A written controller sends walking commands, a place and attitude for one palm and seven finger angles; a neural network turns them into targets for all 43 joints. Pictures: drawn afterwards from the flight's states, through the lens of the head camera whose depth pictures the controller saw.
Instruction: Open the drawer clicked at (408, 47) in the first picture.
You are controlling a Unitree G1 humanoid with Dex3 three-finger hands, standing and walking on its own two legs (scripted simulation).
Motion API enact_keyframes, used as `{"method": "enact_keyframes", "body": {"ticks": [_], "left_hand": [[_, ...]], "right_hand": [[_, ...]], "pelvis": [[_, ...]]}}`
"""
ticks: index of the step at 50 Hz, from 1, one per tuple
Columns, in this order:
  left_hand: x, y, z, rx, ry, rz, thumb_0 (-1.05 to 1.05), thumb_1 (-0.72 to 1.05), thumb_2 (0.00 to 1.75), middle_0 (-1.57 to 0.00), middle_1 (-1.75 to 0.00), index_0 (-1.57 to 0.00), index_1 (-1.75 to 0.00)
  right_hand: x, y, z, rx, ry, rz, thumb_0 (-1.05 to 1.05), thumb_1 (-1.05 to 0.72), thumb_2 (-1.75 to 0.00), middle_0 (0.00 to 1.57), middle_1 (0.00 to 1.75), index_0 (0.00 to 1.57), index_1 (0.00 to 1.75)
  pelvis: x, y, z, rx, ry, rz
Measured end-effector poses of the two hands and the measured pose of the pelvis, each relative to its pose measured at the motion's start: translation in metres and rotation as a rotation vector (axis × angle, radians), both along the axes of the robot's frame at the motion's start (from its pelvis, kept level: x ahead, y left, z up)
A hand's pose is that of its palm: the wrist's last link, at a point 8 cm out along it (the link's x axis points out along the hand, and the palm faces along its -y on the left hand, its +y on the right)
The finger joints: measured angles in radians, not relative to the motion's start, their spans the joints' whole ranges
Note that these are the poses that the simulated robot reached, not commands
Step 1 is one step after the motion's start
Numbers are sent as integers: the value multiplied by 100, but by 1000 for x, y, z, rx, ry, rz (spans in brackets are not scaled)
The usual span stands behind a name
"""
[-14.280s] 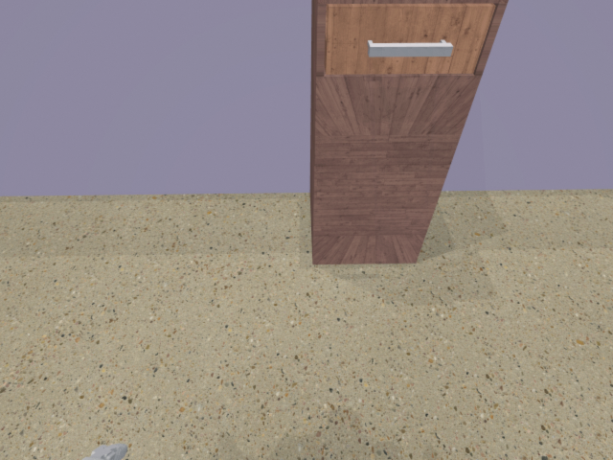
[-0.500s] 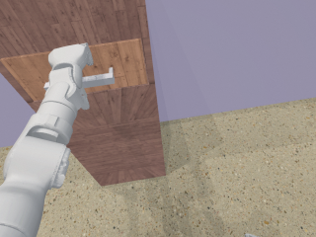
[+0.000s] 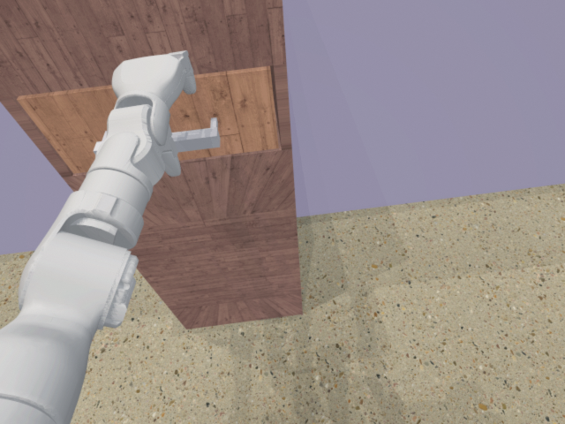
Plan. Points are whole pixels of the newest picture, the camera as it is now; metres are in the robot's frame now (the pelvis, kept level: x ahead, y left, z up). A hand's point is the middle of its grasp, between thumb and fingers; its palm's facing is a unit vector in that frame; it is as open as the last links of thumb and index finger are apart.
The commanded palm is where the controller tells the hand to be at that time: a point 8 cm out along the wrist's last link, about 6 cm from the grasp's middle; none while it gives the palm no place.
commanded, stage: move the hooked fingers above the handle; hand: left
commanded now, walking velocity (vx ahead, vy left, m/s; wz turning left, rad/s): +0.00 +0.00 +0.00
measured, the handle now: (160, 136) +0.54 +0.18 +0.12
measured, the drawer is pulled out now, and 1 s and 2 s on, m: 0.00 0.00 0.00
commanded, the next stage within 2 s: none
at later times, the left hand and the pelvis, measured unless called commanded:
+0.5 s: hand (145, 122) +0.50 +0.17 +0.19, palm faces +0.10 -0.05 -0.99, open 13.9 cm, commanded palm +0.47 +0.19 +0.23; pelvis +0.01 +0.02 +0.00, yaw +2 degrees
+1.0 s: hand (139, 126) +0.49 +0.18 +0.18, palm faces +0.12 -0.03 -0.99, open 13.8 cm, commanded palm +0.47 +0.19 +0.23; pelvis +0.00 +0.01 +0.00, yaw +1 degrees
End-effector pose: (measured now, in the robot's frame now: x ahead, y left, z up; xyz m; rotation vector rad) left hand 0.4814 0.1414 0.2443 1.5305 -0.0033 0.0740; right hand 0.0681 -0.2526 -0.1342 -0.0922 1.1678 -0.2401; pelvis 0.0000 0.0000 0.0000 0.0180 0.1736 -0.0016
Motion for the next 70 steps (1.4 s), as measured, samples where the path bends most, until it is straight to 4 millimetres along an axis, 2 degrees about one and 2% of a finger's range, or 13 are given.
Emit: {"method": "enact_keyframes", "body": {"ticks": [4, 11, 14, 20, 30, 36, 41, 46, 51, 55, 60, 65, 70], "left_hand": [[-1, 3, -1, 1, 38, 7, 1, -49, 30, -40, -126, -36, -126], [-13, 49, -39, 25, 143, 45, 1, -49, 30, -35, -122, -33, -122], [-23, 58, -46, 37, 122, -10, 0, -49, 30, -33, -121, -31, -120], [-30, 40, -22, 27, -21, -139, 0, -49, 30, -31, -120, -29, -118], [-6, 26, 3, 1, -25, 10, 0, -49, 30, -37, -125, -35, -124], [-11, 30, -20, 13, 105, 36, 1, -49, 30, -34, -123, -34, -124], [-21, 29, -44, 11, 129, -73, 0, -49, 30, -33, -121, -33, -122], [-26, 27, -29, 23, -4, -133, 0, -49, 30, -33, -121, -32, -121], [-12, 44, -4, 14, -66, 18, 0, -49, 30, -32, -120, -32, -120], [-9, 40, 4, 34, -19, 81, 0, -49, 30, -33, -121, -35, -124], [-10, 26, -15, 14, 124, 48, 0, -49, 30, -33, -121, -33, -123], [-15, 8, -42, -26, 155, -114, 0, -49, 30, -33, -121, -32, -122], [-17, 16, -31, -5, -7, -143, 1, -49, 30, -33, -120, -33, -121]], "right_hand": [[-4, 5, 2, 5, -1, -20, 1, -90, -90, 20, 30, 20, 30], [-9, -3, 9, -37, -3, -20, 1, -90, -90, 21, 30, 20, 30], [-10, -9, 11, -62, 15, 1, 1, -90, -90, 20, 30, 20, 30], [-1, -9, 11, -79, 40, 40, 1, -90, -90, 20, 30, 20, 30], [23, 18, 3, 10, -19, 50, 1, -90, -90, 20, 30, 20, 30], [24, 26, 5, 34, -40, 39, 1, -90, -90, 20, 30, 20, 30], [17, 19, 8, -1, -35, 44, 1, -90, -90, 21, 30, 20, 30], [8, 8, 5, -30, -4, 45, 1, -90, -90, 20, 30, 20, 30], [-1, 1, 2, -25, 28, 30, 1, -90, -90, 20, 30, 20, 30], [-5, -2, 1, -12, 46, 23, 1, -90, -90, 20, 30, 20, 30], [-3, -5, 4, -17, 32, 9, 1, -90, -90, 20, 30, 20, 30], [3, -10, 11, -51, -13, 1, 1, -90, -90, 20, 30, 20, 30], [6, -10, 9, -54, -26, 6, 1, -90, -90, 20, 30, 20, 30]], "pelvis": [[0, 0, 0, 1, -8, -12], [-3, 1, 0, -2, -11, -10], [-3, 3, 0, -6, -11, 7], [3, 10, 0, -13, -16, 41], [5, 18, 0, -8, -2, 15], [3, 15, 0, -4, -14, 7], [0, 12, -1, -5, -19, 14], [0, 11, -1, -8, -16, 25], [1, 8, -1, -6, -5, 22], [2, 7, 0, -6, -4, 24], [2, 4, 0, -5, -19, 22], [0, 2, 0, -4, -19, 11], [1, 1, -2, -5, -5, 6]]}}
